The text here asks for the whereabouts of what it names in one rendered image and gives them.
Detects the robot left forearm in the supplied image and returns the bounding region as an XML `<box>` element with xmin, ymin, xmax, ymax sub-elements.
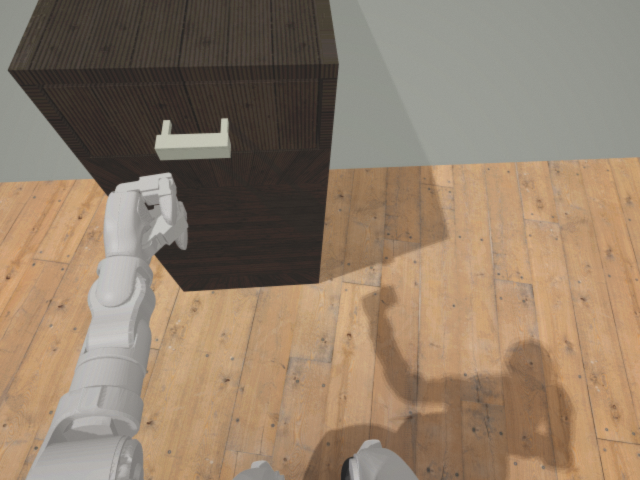
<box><xmin>25</xmin><ymin>255</ymin><xmax>156</xmax><ymax>480</ymax></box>

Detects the drawer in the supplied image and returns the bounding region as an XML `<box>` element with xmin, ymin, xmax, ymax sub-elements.
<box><xmin>41</xmin><ymin>78</ymin><xmax>320</xmax><ymax>156</ymax></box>

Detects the left robot upper arm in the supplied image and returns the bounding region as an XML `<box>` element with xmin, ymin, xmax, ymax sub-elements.
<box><xmin>30</xmin><ymin>435</ymin><xmax>144</xmax><ymax>480</ymax></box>

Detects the right robot thigh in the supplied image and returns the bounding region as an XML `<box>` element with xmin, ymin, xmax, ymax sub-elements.
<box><xmin>349</xmin><ymin>448</ymin><xmax>419</xmax><ymax>480</ymax></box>

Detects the robot right shin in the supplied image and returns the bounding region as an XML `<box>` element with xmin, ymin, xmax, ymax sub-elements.
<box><xmin>357</xmin><ymin>439</ymin><xmax>382</xmax><ymax>455</ymax></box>

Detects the handle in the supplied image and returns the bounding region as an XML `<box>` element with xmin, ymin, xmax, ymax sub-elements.
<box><xmin>154</xmin><ymin>118</ymin><xmax>231</xmax><ymax>160</ymax></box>

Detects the cabinet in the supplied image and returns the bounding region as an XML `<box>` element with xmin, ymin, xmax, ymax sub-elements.
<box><xmin>8</xmin><ymin>0</ymin><xmax>339</xmax><ymax>292</ymax></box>

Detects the left robot hand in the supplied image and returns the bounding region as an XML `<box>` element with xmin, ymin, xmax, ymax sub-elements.
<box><xmin>103</xmin><ymin>172</ymin><xmax>188</xmax><ymax>265</ymax></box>

